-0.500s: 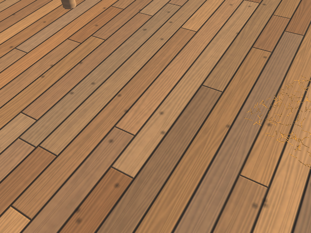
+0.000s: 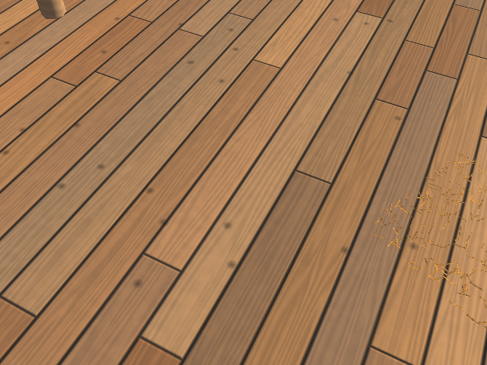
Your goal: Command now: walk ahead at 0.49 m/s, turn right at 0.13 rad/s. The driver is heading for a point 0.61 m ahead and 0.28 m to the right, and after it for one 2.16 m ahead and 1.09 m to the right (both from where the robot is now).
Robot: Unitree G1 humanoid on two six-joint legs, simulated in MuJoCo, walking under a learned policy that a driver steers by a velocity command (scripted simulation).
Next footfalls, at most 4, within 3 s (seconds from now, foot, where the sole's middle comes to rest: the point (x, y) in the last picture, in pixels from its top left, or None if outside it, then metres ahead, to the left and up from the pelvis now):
0.34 right None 0.37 -0.17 -0.78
0.82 left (265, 294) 0.69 -0.05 -0.78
1.30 right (372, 278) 0.73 -0.37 -0.78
1.68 left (301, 240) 0.87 -0.17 -0.78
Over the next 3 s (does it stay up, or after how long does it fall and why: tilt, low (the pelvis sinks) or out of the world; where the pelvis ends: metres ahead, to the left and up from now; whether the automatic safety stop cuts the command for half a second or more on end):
stays up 0.97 -0.49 0.01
